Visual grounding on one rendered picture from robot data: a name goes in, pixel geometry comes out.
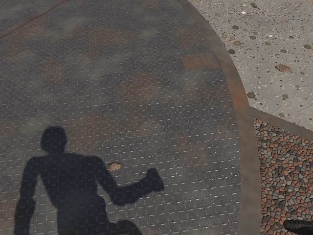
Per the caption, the robot right hand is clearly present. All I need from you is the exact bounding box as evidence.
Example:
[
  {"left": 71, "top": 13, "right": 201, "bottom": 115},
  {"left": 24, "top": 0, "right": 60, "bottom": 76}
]
[{"left": 283, "top": 219, "right": 313, "bottom": 235}]

